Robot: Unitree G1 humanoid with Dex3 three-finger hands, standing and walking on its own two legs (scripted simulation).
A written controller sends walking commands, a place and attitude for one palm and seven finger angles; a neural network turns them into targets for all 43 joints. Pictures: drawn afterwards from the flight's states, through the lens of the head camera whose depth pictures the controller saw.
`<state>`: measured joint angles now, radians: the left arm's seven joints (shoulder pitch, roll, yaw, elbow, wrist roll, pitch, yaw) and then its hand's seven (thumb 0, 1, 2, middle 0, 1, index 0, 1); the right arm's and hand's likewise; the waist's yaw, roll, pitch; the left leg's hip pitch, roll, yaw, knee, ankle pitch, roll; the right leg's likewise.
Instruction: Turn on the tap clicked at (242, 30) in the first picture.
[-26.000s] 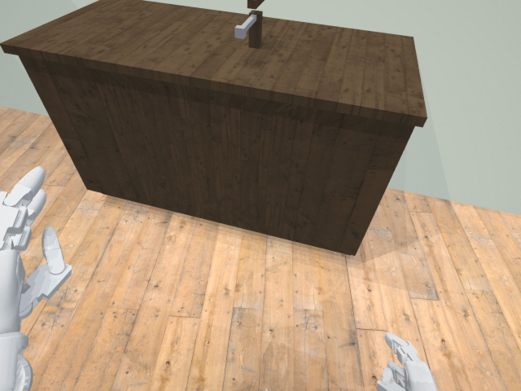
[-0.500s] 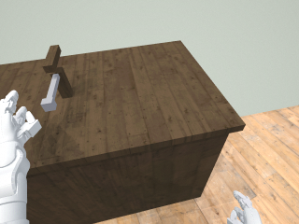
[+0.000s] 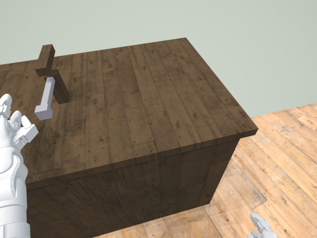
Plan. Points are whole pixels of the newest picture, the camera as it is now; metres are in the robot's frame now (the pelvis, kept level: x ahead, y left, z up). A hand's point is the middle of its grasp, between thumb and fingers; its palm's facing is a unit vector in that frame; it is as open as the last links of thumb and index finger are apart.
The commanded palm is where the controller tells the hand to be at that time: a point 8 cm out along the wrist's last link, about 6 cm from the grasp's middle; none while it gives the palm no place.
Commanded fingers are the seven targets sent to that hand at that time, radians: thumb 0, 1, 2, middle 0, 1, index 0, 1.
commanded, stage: reach beside the lever's end, fingers flat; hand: left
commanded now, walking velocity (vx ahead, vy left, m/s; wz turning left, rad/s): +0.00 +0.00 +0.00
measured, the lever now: (44, 112) +0.36 +0.32 +0.14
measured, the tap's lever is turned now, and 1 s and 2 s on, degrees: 0 6 18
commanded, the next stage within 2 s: push the lever round in 0.10 s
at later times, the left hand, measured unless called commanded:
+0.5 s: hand (42, 127) +0.32 +0.30 +0.14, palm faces +0.52 -0.85 -0.09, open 7.8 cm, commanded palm +0.28 +0.34 +0.14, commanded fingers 0.00 0.90 0.90 -0.15 -0.15 -0.15 -0.15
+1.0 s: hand (51, 126) +0.32 +0.28 +0.14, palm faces +0.53 -0.84 -0.08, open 7.7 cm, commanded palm +0.28 +0.31 +0.14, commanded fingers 0.00 0.90 0.90 -0.15 -0.15 -0.15 -0.15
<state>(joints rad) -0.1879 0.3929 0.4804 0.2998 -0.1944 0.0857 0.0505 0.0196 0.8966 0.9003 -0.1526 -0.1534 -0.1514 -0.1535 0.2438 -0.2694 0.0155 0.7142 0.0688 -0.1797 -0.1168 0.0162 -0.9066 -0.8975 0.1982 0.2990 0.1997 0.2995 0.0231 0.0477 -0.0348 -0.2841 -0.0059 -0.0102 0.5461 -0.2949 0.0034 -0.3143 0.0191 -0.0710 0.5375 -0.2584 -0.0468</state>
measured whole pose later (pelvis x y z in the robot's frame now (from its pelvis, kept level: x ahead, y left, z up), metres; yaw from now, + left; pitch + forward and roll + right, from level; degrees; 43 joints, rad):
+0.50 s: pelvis +0.00 +0.00 +0.00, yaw +0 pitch +1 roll +0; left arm -0.18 0.33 0.41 0.22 -0.19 0.11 0.09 0.02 0.90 0.90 -0.15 -0.15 -0.15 -0.15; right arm 0.20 -0.25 0.03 0.70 0.07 -0.18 -0.12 0.02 -0.91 -0.90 0.20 0.30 0.20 0.30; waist 0.04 0.05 -0.04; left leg -0.26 -0.02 -0.01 0.53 -0.29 0.01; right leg -0.29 0.01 -0.07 0.53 -0.26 -0.04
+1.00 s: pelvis +0.00 +0.00 +0.00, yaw +0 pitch +1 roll +0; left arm -0.18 0.30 0.38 0.20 -0.18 0.13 0.14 0.02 0.92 0.92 -0.15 -0.15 -0.15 -0.15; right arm 0.20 -0.26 0.02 0.71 0.07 -0.15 -0.12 0.02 -0.91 -0.90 0.20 0.30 0.20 0.30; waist 0.04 0.05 -0.03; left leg -0.25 0.00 -0.02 0.53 -0.29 0.00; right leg -0.29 0.02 -0.08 0.53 -0.26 -0.05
